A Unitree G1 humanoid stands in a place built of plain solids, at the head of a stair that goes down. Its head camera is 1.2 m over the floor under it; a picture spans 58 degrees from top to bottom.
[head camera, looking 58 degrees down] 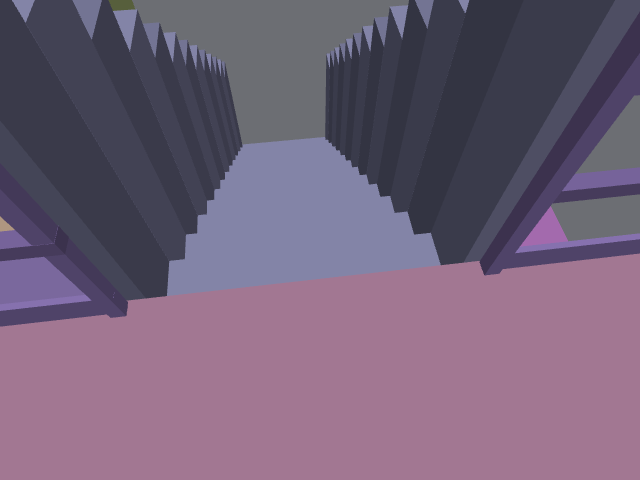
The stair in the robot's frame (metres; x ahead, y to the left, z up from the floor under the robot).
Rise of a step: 0.20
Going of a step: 0.24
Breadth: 1.03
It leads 7 degrees to the left of straight ahead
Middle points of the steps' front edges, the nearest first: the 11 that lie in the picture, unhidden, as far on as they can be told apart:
0.60 0.04 0.00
0.84 0.07 -0.19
1.09 0.10 -0.39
1.33 0.13 -0.59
1.57 0.16 -0.78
1.81 0.19 -0.98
2.05 0.22 -1.17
2.29 0.25 -1.37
2.53 0.28 -1.56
2.77 0.31 -1.76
3.01 0.34 -1.96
